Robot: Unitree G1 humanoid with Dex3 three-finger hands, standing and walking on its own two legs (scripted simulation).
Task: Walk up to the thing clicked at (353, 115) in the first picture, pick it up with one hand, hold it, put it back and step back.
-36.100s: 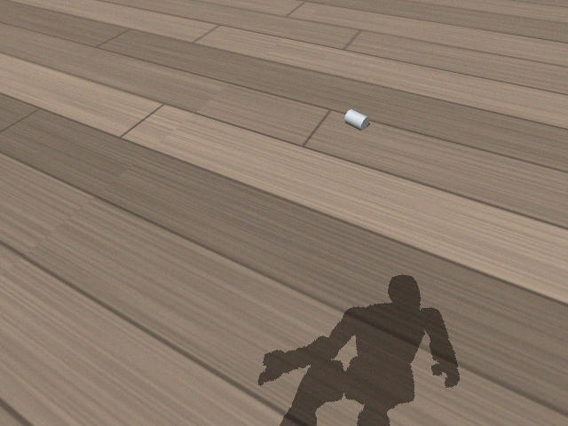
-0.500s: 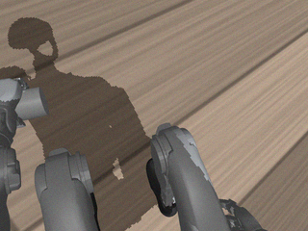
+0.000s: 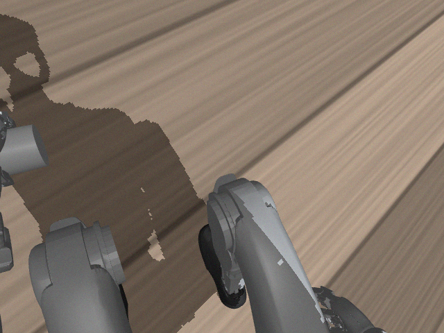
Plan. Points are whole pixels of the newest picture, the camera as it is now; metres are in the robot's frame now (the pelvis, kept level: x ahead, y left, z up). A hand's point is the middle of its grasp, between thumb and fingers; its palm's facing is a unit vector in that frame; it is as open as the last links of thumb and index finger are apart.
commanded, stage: rest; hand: left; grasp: from above
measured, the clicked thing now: (3, 153) +0.45 +0.28 -0.26
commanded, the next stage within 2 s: open in 0.28 s
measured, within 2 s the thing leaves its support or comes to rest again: rests again in 0.82 s
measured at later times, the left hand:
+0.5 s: hand out of the picture +0.44 +0.29 -0.24, palm faces -0.46 -0.13 -0.88, open 10.6 cm
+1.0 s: hand out of the picture +0.44 +0.30 -0.24, palm faces -0.45 -0.12 -0.88, open 12.1 cm
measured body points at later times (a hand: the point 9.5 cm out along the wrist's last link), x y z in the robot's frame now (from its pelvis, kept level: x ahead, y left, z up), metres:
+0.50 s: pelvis -0.01 +0.00 +0.00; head +0.26 +0.11 +0.35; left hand +0.46 +0.30 -0.19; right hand +0.03 -0.26 -0.06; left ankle +0.06 +0.13 -0.27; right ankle +0.11 -0.12 -0.27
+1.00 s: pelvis -0.01 +0.00 +0.00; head +0.26 +0.11 +0.34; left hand +0.46 +0.30 -0.19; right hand +0.04 -0.26 -0.06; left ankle +0.06 +0.13 -0.27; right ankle +0.11 -0.12 -0.27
